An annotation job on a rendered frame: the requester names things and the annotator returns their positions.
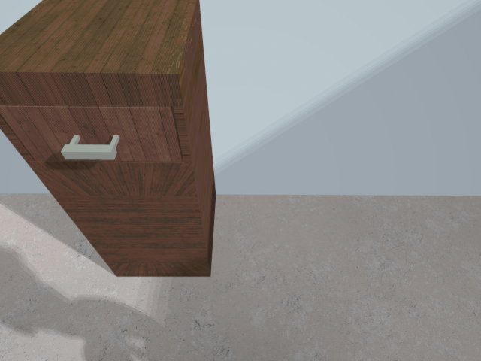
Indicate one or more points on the cabinet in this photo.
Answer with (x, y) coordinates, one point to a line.
(145, 219)

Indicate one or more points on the drawer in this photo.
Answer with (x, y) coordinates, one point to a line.
(146, 133)

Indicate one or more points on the handle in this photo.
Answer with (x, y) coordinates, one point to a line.
(90, 151)

